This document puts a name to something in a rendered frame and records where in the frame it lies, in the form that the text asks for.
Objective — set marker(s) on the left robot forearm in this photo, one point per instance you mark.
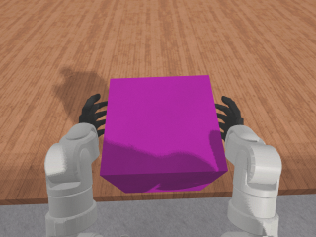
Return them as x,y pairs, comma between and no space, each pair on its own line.
69,180

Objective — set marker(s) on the left robot hand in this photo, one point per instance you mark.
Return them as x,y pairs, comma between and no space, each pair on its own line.
90,115

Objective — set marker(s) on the carton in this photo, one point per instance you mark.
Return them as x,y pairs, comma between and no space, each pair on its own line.
162,135

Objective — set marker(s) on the right robot forearm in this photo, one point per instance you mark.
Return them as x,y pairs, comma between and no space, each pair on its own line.
257,170

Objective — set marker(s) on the right robot hand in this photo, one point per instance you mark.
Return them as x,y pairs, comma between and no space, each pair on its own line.
232,117

